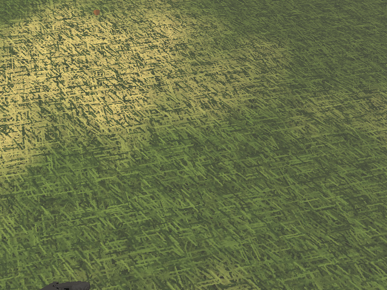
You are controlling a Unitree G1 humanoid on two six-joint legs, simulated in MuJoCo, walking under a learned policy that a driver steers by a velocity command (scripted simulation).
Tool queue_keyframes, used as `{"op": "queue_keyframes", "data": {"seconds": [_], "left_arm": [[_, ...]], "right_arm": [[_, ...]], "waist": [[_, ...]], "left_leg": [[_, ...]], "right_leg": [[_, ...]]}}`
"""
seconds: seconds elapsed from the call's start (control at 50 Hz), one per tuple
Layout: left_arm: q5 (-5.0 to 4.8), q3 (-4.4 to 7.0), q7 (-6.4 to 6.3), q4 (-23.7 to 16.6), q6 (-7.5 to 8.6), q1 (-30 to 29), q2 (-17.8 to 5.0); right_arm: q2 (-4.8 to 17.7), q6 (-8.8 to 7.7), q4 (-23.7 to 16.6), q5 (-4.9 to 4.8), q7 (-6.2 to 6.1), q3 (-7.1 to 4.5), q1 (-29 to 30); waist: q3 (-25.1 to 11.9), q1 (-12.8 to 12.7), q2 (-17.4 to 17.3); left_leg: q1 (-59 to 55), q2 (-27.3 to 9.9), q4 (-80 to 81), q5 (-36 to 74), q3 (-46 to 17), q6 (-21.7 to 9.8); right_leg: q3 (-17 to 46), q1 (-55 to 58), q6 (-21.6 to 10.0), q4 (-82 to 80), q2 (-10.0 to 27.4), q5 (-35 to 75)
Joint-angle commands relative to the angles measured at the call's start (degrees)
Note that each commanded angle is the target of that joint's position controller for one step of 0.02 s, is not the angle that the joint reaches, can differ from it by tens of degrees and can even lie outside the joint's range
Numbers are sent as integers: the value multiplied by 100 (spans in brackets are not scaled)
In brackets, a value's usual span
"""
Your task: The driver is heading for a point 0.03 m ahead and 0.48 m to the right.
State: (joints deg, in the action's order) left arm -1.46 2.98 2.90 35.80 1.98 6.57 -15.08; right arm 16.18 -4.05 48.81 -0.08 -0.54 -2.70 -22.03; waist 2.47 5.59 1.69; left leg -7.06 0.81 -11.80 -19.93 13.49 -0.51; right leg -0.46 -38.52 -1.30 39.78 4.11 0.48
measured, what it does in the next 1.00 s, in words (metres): walks ahead, turning right: right foot, then left foot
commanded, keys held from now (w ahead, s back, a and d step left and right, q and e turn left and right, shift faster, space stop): w+e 0.40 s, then e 0.38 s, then w+e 0.22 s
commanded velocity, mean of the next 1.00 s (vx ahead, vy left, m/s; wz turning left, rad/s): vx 0.34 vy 0.00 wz -0.59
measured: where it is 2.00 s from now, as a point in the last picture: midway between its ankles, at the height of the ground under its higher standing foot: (241, 264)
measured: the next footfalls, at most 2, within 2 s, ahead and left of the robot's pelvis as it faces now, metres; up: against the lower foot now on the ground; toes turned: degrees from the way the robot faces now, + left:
right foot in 0.10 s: +0.24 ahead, -0.11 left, +0.00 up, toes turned -5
left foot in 0.56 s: +0.56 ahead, +0.03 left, +0.00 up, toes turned -23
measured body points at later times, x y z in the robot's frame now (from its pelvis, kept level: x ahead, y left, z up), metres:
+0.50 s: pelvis +0.29 -0.03 +0.01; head +0.32 -0.05 +0.45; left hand +0.43 +0.24 -0.09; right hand +0.45 -0.32 -0.07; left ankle +0.52 +0.07 -0.70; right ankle +0.20 -0.10 -0.73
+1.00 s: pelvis +0.43 -0.05 +0.01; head +0.43 -0.09 +0.46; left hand +0.72 +0.08 -0.07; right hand +0.36 -0.37 -0.10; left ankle +0.52 +0.04 -0.73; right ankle +0.37 -0.16 -0.72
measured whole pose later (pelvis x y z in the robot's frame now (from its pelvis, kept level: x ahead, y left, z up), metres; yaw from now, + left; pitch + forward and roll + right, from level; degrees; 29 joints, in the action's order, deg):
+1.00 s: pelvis +0.43 -0.05 +0.01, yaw -35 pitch +1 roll +2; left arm -1.0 3.7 0.7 36.3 -2.4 10.9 -17.3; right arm 19.0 -1.0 42.5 -1.6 0.3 -4.5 -10.1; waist 1.5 1.6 -1.0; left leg 13.3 -4.1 -22.5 -9.9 11.5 -0.4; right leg -2.3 -21.3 -1.2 38.4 3.7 -18.6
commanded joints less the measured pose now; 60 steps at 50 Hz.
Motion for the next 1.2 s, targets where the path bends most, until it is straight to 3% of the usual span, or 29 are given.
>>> {"op": "queue_keyframes", "data": {"seconds": [0.02,0.06,0.1,0.12,0.14,0.16,0.18,0.2,0.24,0.28,0.42,0.5,0.56,0.58,0.6,0.62,0.64,0.66,0.7,0.78,0.86,0.96,1.02,1.04,1.06,1.08,1.12,1.16,1.2], "left_arm": [[-14,55,136,-682,111,-703,-324],[-7,215,137,-605,60,-116,-651],[-34,546,-15,-201,-25,1613,-1223],[-53,632,-139,-121,-64,1775,-1793],[-17,563,-129,-347,43,1789,-1686],[45,446,-102,-269,125,1670,-1280],[39,395,-97,-225,177,1356,-1152],[33,343,-97,-274,204,938,-1006],[137,279,-131,-380,228,504,-843],[77,286,-179,-273,259,504,-880],[22,351,-360,124,141,1135,-1176],[-5,357,-451,271,-22,1332,-1113],[19,279,-483,78,-83,982,-821],[156,145,-484,-68,-85,1182,-420],[26,100,-432,5,-62,2441,-441],[-18,239,-437,214,-129,2467,-1094],[-56,321,-458,114,-229,1711,-1325],[-43,333,-515,43,-342,1348,-1294],[-9,321,-553,-68,-499,1218,-1049],[78,221,-545,-194,-504,1055,-672],[69,200,-359,-326,-463,713,-699],[53,235,-213,-296,-381,535,-770],[39,311,-209,39,-355,1097,-783],[3,428,-269,185,-355,1587,-1035],[14,608,-363,52,-331,1840,-1903],[153,547,-301,-132,-172,1654,-1805],[92,400,-292,-198,-11,1166,-1306],[46,323,-384,-310,-75,793,-1179],[133,325,-489,-346,-126,716,-1230]], "right_arm": [[1158,53,-253,-74,-46,-272,47],[1350,151,-296,-95,-106,-330,108],[1331,170,-427,-110,-156,-305,264],[459,62,-691,161,-65,-47,-280],[577,-189,-911,13,19,22,-81],[1034,-337,-1130,-219,74,-115,766],[980,-416,-1264,-262,78,-81,965],[916,-431,-1175,-131,40,-79,915],[968,-302,-1086,8,45,-130,648],[838,-185,-1080,99,47,-108,605],[463,-190,-1532,71,88,41,2209],[760,-257,-1603,49,173,-106,2229],[970,-307,-1449,158,116,-232,1326],[1290,-289,-1461,256,59,-275,730],[1386,-163,-1364,264,108,-305,591],[1019,-52,-1525,117,107,-260,870],[667,35,-1629,90,49,-163,1109],[547,127,-1627,120,17,-102,1403],[615,192,-1533,166,-19,-106,1697],[750,173,-1338,144,-56,-211,1639],[1025,221,-1230,-31,-44,-326,1659],[1229,198,-1057,-168,79,-420,1552],[997,269,-942,-193,119,-354,1582],[619,277,-959,-100,156,-238,1635],[288,250,-1383,162,184,-112,1851],[618,151,-1451,93,172,-195,2103],[944,91,-1364,-54,205,-301,1980],[932,106,-1255,89,160,-316,1911],[717,139,-1217,85,154,-260,1912]], "waist": [[354,-185,-524],[-209,-643,-811],[-1087,-1616,-542],[-1604,-1043,1032],[-2661,-1097,878],[-1923,-1358,282],[-1149,-1090,22],[-737,-773,-345],[-488,-403,-85],[-380,-320,-80],[-68,-932,152],[-349,-853,443],[-918,-318,430],[-1803,-217,-536],[-2708,-724,-2183],[-2508,-640,-1436],[-1713,-433,-962],[-1247,-479,-604],[-574,-672,-851],[-754,-606,-947],[-809,-514,-948],[-506,-511,-852],[-427,-825,-569],[-500,-977,53],[-427,-868,1681],[-414,-1017,1114],[-232,-710,662],[-290,-574,488],[-440,-512,410]], "left_leg": [[104,-1666,-149,4666,-239,-677],[-115,-1673,-1306,6654,-107,-597],[1258,-1400,-3761,5838,-28,-315],[3797,-567,-5874,48,-208,-6],[4855,178,-7129,-1518,-1606,62],[5384,-168,-7099,-882,-2002,-36],[5340,-401,-6572,-317,-1934,-114],[5009,-616,-6066,-19,-1918,-65],[4336,-815,-5601,305,-1946,87],[4161,-827,-5190,439,-1781,315],[3584,-232,-2349,2544,-1537,528],[3271,29,-1714,2282,-1790,303],[1885,-299,-1243,2951,-1805,-152],[276,-1540,-1663,5015,-2819,-534],[-1136,-2934,-1522,5034,-5037,-1685],[-700,-2794,-1262,3357,-5151,-1619],[-47,-2388,-1103,2593,-4164,-1358],[673,-2064,-935,2183,-3564,-1201],[1936,-1605,-552,2066,-2645,-1116],[1789,-1732,-371,2989,-2016,-1398],[1885,-1877,167,416,-1904,-1328],[1860,-1964,213,-440,-1602,-1083],[2388,-1594,-671,-692,-986,-688],[2947,-1159,-2040,-342,-466,-339],[4950,-261,-4268,-1534,-132,246],[5597,-80,-5072,-1771,-1234,266],[5532,-421,-5111,-762,-1518,188],[5108,-456,-4756,-38,-1504,301],[4613,-246,-4391,491,-1389,420]], "right_leg": [[-421,192,-276,-398,-280,-337],[-668,1117,-557,-369,-698,-919],[-248,3837,-998,-935,-828,-715],[2305,6097,-1731,-770,682,-954],[5073,6682,-2572,-1894,1590,-2294],[4378,6159,-2121,-2319,1384,-2185],[3591,5224,-1901,-2408,1161,-1734],[3002,4352,-1725,-2458,884,-1083],[2400,3336,-1649,-2676,536,-286],[2057,2773,-1691,-2780,432,253],[1484,2090,-1155,-2504,-126,-175],[2099,2835,-860,-1484,36,383],[2100,2797,-372,-20,-373,540],[1542,1948,-64,1674,-837,-1676],[1279,543,220,3143,-1341,-4443],[1343,224,398,3800,-790,-3840],[1015,-9,522,3928,-622,-3374],[811,49,591,3782,-451,-3043],[575,534,622,3263,-247,-2741],[333,792,622,2247,-119,-2411],[143,1146,371,1282,66,-1910],[-251,1762,-9,11,-53,-2031],[-534,3014,-308,-1235,-389,-1706],[187,3760,-579,-1721,-93,-1759],[2832,4569,-1470,-2050,1351,-1088],[3632,4240,-2046,-2429,1757,-783],[2520,4078,-1612,-2294,1321,194],[1947,3784,-1315,-2255,1000,1047],[1574,3523,-1221,-2166,772,1855]]}}
Over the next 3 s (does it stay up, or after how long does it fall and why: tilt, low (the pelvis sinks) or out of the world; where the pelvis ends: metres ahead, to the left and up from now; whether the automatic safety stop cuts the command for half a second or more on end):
stays up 0.53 -0.68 0.01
